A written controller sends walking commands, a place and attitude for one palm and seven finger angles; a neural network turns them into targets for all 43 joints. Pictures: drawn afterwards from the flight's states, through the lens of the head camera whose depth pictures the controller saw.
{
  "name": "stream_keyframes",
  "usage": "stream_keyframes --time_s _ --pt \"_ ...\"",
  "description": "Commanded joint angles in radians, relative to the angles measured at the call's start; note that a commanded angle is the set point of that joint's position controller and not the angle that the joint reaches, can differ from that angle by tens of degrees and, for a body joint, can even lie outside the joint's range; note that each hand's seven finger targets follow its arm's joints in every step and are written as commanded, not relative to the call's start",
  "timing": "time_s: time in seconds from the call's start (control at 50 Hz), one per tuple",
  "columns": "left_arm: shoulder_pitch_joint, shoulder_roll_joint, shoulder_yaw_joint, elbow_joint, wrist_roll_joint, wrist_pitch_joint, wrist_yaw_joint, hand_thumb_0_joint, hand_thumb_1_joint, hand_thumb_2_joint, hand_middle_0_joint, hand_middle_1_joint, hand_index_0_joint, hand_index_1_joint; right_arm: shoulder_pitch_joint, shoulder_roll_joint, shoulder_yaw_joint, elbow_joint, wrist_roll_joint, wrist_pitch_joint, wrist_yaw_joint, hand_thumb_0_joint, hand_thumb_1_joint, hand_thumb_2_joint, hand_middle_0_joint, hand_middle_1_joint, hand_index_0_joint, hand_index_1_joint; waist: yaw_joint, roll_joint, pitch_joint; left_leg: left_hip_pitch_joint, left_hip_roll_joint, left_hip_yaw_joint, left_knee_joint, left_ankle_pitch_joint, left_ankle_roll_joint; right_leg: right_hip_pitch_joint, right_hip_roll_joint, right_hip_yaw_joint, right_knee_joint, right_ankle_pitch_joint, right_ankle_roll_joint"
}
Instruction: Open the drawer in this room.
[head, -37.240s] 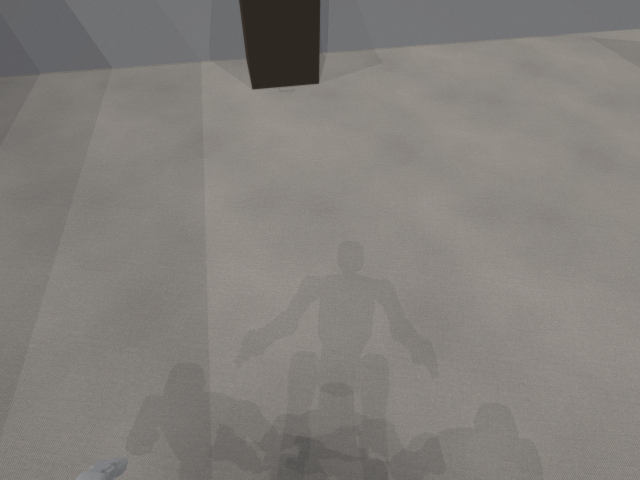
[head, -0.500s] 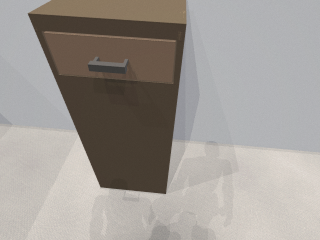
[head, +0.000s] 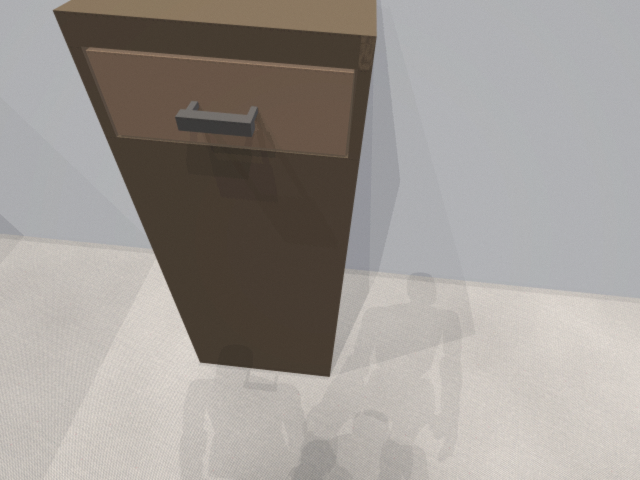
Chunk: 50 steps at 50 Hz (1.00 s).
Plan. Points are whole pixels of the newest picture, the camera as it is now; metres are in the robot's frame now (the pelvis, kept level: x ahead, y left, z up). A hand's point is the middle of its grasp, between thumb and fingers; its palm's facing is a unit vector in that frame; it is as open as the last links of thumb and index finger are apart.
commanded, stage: look again from close up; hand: left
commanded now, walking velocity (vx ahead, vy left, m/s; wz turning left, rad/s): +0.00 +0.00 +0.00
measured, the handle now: (219, 116) +0.57 +0.19 +0.17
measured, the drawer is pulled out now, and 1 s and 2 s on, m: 0.00 0.00 0.00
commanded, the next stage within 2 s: come to a stop and stand still in 0.50 s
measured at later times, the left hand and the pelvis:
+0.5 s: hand out of the picture -0.02 +0.14 -0.18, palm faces +0.06 -0.99 -0.13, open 7.4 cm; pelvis +0.00 +0.00 +0.00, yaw +0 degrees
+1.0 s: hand out of the picture +0.02 +0.18 -0.18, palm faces +0.05 -0.98 -0.20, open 7.4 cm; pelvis +0.01 +0.00 +0.00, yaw +1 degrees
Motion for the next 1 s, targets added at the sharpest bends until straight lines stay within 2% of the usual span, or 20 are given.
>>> stream_keyframes --time_s 0.0,0.34,0.38,0.44,0.6,0.62,0.64,0.66,0.68,0.7,0.74,0.76,0.8,0.98 --pt "0.079 0.073 0.011 -0.025 0.004 -0.019 0.003 0.0 0.9 0.9 -0.2 -0.3 -0.2 -0.3 0.061 -0.099 -0.019 -0.036 -0.004 -0.015 -0.01 0.0 -0.9 -0.9 0.2 0.3 0.2 0.3 0.004 0.01 0.075 -0.083 0.109 -0.122 -0.141 -0.155 -0.003 -0.021 -0.067 0.086 -0.095 -0.062 -0.039" --pt "0.077 0.066 0.015 -0.03 0.004 -0.02 0.004 0.0 0.9 0.9 -0.2 -0.3 -0.2 -0.3 0.074 -0.083 -0.018 -0.031 -0.006 -0.016 -0.012 0.0 -0.9 -0.9 0.2 0.3 0.2 0.3 0.006 0.006 0.082 -0.08 0.106 -0.12 -0.139 -0.123 -0.005 -0.021 -0.068 0.084 -0.102 -0.057 -0.042" --pt "0.081 0.061 0.015 -0.03 0.003 -0.021 0.003 0.0 0.9 0.9 -0.2 -0.3 -0.2 -0.3 0.07 -0.085 -0.018 -0.033 -0.006 -0.017 -0.012 0.0 -0.9 -0.9 0.2 0.3 0.2 0.3 0.007 0.023 0.079 -0.076 0.104 -0.12 -0.136 -0.116 -0.005 -0.022 -0.069 0.085 -0.101 -0.048 -0.042" --pt "0.078 0.064 0.016 -0.029 0.004 -0.022 0.004 0.0 0.9 0.9 -0.2 -0.3 -0.2 -0.3 0.076 -0.08 -0.018 -0.032 -0.005 -0.018 -0.013 0.0 -0.9 -0.9 0.2 0.3 0.2 0.3 0.004 0.002 0.068 -0.064 0.107 -0.113 -0.129 -0.088 -0.006 -0.012 -0.067 0.085 -0.101 -0.03 -0.042" --pt "0.08 0.058 0.016 -0.025 0.003 -0.021 0.004 0.0 0.9 0.9 -0.2 -0.3 -0.2 -0.3 0.071 -0.081 -0.017 -0.03 -0.005 -0.02 -0.014 0.0 -0.9 -0.9 0.2 0.3 0.2 0.3 0.008 0.021 0.079 -0.065 0.107 -0.117 -0.141 -0.09 -0.006 -0.006 -0.066 0.078 -0.097 -0.014 -0.042" --pt "0.099 0.117 0.005 0.003 0.017 -0.033 0.038 0.0 0.9 0.9 -0.2 -0.3 -0.2 -0.3 -0.068 -0.132 -0.017 -0.103 0.001 -0.024 -0.003 0.0 -0.9 -0.9 0.2 0.3 0.2 0.3 0.05 0.052 0.14 -0.104 0.099 -0.05 0.058 -0.069 -0.043 -0.072 -0.101 0.113 -0.108 0.075 -0.045" --pt "0.063 0.148 0.006 -0.011 0.011 -0.044 0.028 0.0 0.9 0.9 -0.2 -0.3 -0.2 -0.3 -0.056 -0.109 -0.011 -0.127 0.004 -0.015 0.005 0.0 -0.9 -0.9 0.2 0.3 0.2 0.3 -0.002 0.007 0.108 -0.046 0.086 -0.055 0.054 -0.066 -0.049 -0.115 -0.139 0.139 -0.127 0.025 -0.061" --pt "0.028 0.135 0.007 -0.041 0.006 -0.044 0.026 0.0 0.9 0.9 -0.2 -0.3 -0.2 -0.3 0.042 -0.084 -0.009 -0.121 -0.008 -0.014 0.004 0.0 -0.9 -0.9 0.2 0.3 0.2 0.3 -0.031 -0.025 -0.005 -0.013 0.076 -0.07 0.06 -0.085 -0.03 -0.068 -0.13 0.137 -0.093 -0.114 -0.067" --pt "0.004 0.134 0.009 -0.055 0.004 -0.041 0.022 0.0 0.9 0.9 -0.2 -0.3 -0.2 -0.3 0.058 -0.099 -0.011 -0.113 -0.011 -0.015 0.003 0.0 -0.9 -0.9 0.2 0.3 0.2 0.3 -0.034 -0.016 -0.033 -0.007 0.078 -0.078 0.06 -0.064 -0.02 -0.072 -0.11 0.114 -0.071 -0.151 -0.065" --pt "0.0 0.127 0.011 -0.064 0.004 -0.036 0.017 0.0 0.9 0.9 -0.2 -0.3 -0.2 -0.3 0.057 -0.105 -0.014 -0.116 -0.01 -0.017 0.002 0.0 -0.9 -0.9 0.2 0.3 0.2 0.3 -0.03 0.016 -0.031 -0.011 0.084 -0.089 0.043 -0.034 -0.015 -0.08 -0.096 0.104 -0.05 -0.137 -0.064" --pt "-0.002 0.122 0.013 -0.073 0.005 -0.026 0.013 0.0 0.9 0.9 -0.2 -0.3 -0.2 -0.3 0.05 -0.116 -0.015 -0.126 -0.01 -0.017 -0.002 0.0 -0.9 -0.9 0.2 0.3 0.2 0.3 -0.021 0.085 0.024 -0.077 0.106 -0.127 -0.006 -0.06 0.0 -0.071 -0.066 0.072 -0.015 -0.12 -0.059" --pt "0.01 0.114 0.013 -0.072 0.005 -0.022 0.01 0.0 0.9 0.9 -0.2 -0.3 -0.2 -0.3 0.045 -0.123 -0.014 -0.132 -0.01 -0.018 -0.004 0.0 -0.9 -0.9 0.2 0.3 0.2 0.3 -0.012 0.083 0.041 -0.115 0.116 -0.146 -0.038 -0.084 0.006 -0.051 -0.055 0.063 -0.002 -0.099 -0.055" --pt "0.026 0.103 0.01 -0.068 0.003 -0.022 0.007 0.0 0.9 0.9 -0.2 -0.3 -0.2 -0.3 0.034 -0.132 -0.015 -0.137 -0.009 -0.021 -0.007 0.0 -0.9 -0.9 0.2 0.3 0.2 0.3 -0.001 0.021 0.052 -0.132 0.114 -0.15 -0.056 -0.082 0.011 -0.024 -0.054 0.066 -0.002 -0.055 -0.052" --pt "0.008 0.122 0.012 -0.079 0.001 -0.019 0.003 0.0 0.9 0.9 -0.2 -0.3 -0.2 -0.3 0.028 -0.144 -0.011 -0.11 -0.008 -0.024 -0.005 0.0 -0.9 -0.9 0.2 0.3 0.2 0.3 0.001 0.006 0.063 -0.089 0.105 -0.13 -0.088 -0.032 0.006 -0.002 -0.07 0.069 -0.039 -0.009 -0.042"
